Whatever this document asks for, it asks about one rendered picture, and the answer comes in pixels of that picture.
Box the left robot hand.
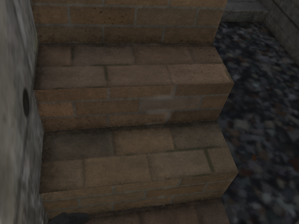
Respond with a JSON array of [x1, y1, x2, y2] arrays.
[[47, 212, 90, 224]]

